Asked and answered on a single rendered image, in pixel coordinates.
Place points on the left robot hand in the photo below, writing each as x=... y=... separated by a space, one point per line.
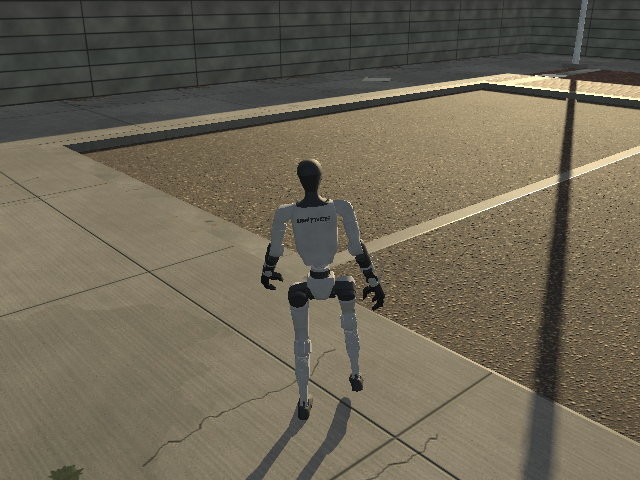
x=265 y=280

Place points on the robot left upper arm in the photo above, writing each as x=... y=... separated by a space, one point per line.
x=282 y=215

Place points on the right robot thigh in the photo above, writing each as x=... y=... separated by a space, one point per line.
x=345 y=289

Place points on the robot right forearm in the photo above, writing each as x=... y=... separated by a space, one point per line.
x=367 y=267

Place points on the robot left shin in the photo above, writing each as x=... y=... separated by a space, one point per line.
x=302 y=372

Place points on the robot right upper arm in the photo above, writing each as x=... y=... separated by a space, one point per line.
x=346 y=210

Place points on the robot left forearm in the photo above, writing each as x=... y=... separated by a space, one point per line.
x=270 y=263

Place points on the right robot hand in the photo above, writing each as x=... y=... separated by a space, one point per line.
x=379 y=294

